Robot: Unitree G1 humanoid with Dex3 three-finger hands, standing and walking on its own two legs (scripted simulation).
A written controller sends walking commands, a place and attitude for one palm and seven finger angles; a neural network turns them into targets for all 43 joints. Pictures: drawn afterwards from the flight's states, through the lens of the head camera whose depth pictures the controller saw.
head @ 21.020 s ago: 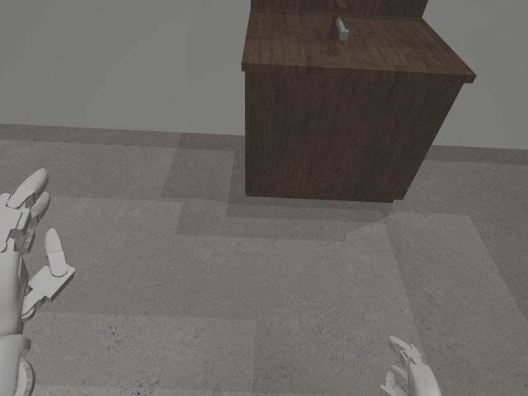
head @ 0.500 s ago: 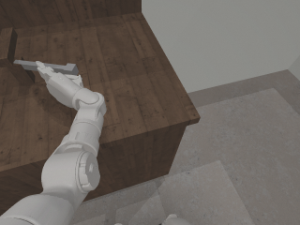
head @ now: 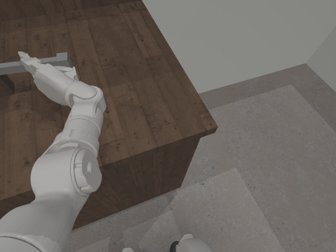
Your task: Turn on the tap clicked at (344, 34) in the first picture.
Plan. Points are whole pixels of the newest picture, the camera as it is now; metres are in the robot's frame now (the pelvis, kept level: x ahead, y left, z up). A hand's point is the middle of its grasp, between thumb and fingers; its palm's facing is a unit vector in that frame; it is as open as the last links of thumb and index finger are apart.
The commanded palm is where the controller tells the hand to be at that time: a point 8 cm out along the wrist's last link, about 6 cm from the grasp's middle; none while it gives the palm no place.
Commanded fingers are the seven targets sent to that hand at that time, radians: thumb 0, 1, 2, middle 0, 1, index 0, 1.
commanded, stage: lift the hand up off the lever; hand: left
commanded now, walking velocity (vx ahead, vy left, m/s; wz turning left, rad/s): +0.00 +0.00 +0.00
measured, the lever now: (64, 61) +0.56 +0.20 +0.11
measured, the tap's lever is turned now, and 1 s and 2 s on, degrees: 83 83 83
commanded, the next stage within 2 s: none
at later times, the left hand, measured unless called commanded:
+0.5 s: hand (72, 72) +0.51 +0.17 +0.12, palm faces +0.79 -0.60 -0.11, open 7.8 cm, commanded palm +0.45 +0.18 +0.12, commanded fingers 0.00 0.90 0.90 -0.15 -0.15 -0.15 -0.15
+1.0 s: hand (66, 67) +0.50 +0.18 +0.14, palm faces +0.80 -0.59 -0.11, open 7.8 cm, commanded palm +0.44 +0.19 +0.14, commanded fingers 0.00 0.90 0.90 -0.15 -0.15 -0.15 -0.15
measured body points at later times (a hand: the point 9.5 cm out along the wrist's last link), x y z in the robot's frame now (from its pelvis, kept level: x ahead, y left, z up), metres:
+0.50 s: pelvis +0.01 +0.00 +0.01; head +0.09 +0.00 +0.45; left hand +0.47 +0.20 +0.13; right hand +0.05 -0.24 -0.13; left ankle -0.02 +0.13 -0.70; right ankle +0.03 -0.09 -0.70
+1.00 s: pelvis +0.01 -0.01 +0.01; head +0.07 -0.01 +0.46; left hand +0.45 +0.20 +0.15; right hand +0.04 -0.26 -0.12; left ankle -0.02 +0.13 -0.70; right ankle +0.03 -0.09 -0.70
